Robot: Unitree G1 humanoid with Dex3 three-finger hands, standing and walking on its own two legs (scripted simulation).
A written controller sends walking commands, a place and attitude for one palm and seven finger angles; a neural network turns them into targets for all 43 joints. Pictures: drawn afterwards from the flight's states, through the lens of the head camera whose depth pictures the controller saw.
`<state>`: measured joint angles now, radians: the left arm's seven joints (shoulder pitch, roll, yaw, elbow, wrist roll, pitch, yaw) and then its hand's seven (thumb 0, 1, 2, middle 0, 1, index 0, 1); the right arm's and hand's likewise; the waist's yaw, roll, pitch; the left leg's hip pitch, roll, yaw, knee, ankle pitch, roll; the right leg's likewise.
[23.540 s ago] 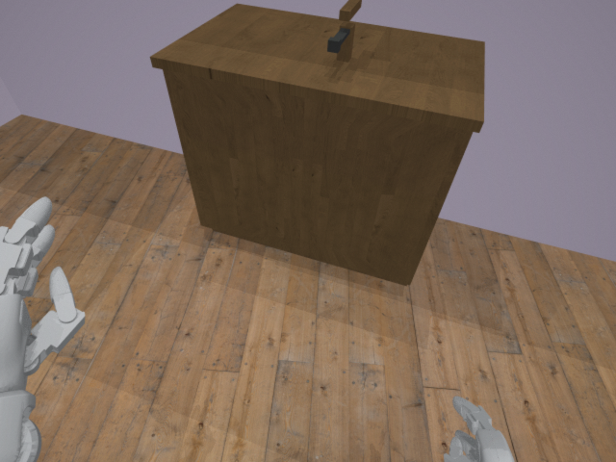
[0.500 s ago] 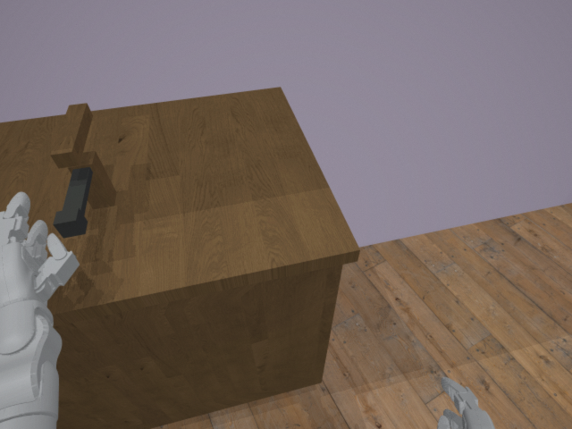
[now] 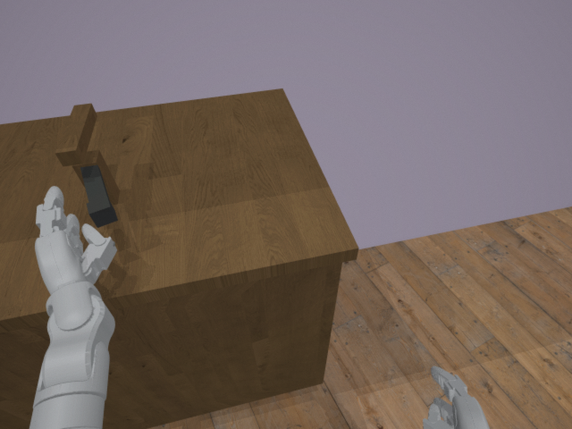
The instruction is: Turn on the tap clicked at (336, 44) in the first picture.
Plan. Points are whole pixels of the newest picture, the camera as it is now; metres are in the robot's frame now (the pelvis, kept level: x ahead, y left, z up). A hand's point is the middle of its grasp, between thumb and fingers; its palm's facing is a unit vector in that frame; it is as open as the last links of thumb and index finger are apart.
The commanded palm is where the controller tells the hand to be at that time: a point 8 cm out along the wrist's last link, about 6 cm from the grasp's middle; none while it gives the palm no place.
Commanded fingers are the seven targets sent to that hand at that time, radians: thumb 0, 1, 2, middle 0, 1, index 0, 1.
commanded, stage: push the lever round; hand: left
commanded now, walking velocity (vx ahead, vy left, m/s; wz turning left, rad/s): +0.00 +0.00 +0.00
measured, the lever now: (102, 212) +0.36 +0.29 +0.13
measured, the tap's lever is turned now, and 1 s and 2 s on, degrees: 17 30 58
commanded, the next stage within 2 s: none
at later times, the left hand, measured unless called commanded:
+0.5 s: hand (140, 236) +0.33 +0.23 +0.12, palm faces +0.67 -0.74 -0.05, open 7.8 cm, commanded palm +0.28 +0.26 +0.12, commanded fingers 0.00 0.90 0.90 -0.15 -0.15 -0.15 -0.15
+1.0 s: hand (160, 221) +0.35 +0.21 +0.12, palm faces +0.74 -0.67 -0.04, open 7.8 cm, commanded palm +0.31 +0.23 +0.12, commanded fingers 0.00 0.90 0.90 -0.15 -0.15 -0.15 -0.15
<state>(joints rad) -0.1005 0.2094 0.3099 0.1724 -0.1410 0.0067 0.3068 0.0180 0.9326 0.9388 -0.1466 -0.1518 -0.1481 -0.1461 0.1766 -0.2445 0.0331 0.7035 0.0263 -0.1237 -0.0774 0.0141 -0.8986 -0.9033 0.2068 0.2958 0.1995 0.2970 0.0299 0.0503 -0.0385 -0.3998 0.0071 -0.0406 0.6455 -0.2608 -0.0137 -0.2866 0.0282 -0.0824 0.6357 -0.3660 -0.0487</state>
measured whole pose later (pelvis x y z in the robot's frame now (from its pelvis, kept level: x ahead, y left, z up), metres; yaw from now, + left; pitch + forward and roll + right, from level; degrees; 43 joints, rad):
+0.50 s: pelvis +0.01 -0.01 +0.00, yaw +0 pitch +0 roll +0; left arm -0.10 0.11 0.22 0.10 -0.08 0.08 0.52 0.02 0.92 0.91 -0.15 -0.15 -0.15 -0.15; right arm 0.16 -0.24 0.01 0.70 0.01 -0.03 -0.06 0.01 -0.90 -0.90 0.21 0.30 0.20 0.30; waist 0.02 0.05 -0.05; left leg -0.36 0.01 -0.04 0.63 -0.27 -0.02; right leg -0.26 0.03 -0.08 0.62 -0.38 -0.06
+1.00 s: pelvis +0.00 -0.01 +0.00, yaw +0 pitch +0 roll +0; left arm -0.28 0.04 0.19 0.24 -0.02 0.14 0.69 0.02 0.90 0.91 -0.15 -0.15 -0.14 -0.15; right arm 0.13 -0.21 0.01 0.74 -0.01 0.02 -0.04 0.01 -0.90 -0.90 0.21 0.30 0.20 0.30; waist 0.02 0.04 -0.06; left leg -0.37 0.01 -0.05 0.61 -0.25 -0.02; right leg -0.26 0.03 -0.09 0.61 -0.36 -0.06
